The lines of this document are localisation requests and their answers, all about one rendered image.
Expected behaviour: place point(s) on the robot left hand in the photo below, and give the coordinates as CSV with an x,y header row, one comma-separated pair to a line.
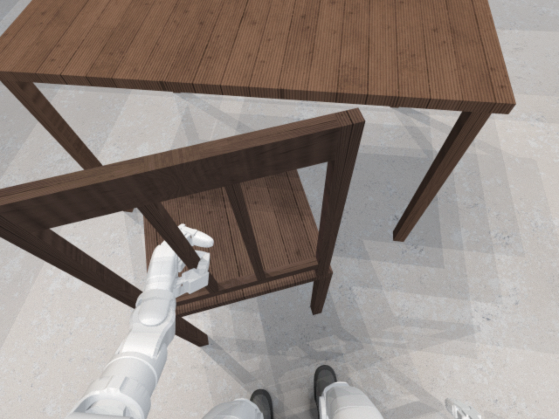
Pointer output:
x,y
165,265

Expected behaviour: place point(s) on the left robot thigh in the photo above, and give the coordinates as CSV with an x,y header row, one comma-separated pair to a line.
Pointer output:
x,y
234,410

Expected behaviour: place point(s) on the right robot thigh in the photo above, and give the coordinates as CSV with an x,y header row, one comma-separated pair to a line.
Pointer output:
x,y
345,402

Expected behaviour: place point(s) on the robot left forearm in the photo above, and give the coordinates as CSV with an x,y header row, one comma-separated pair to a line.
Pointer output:
x,y
131,375

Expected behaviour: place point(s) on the robot right hand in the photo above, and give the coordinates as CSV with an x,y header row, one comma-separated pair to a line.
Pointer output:
x,y
460,411

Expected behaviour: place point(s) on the chair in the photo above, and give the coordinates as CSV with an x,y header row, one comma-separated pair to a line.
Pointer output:
x,y
243,191

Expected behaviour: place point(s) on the table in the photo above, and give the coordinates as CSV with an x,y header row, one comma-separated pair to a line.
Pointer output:
x,y
430,54

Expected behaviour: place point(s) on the robot thigh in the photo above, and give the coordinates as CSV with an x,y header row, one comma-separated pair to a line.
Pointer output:
x,y
234,410
345,402

